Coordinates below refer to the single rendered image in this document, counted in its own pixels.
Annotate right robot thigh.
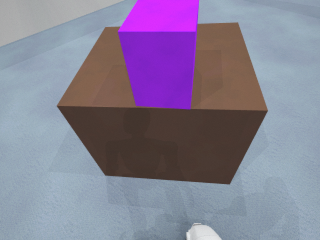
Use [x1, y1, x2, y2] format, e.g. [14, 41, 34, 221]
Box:
[186, 225, 222, 240]

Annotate pedestal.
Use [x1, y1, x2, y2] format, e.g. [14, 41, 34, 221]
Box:
[57, 22, 268, 185]

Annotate carton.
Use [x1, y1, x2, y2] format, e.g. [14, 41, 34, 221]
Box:
[118, 0, 199, 110]

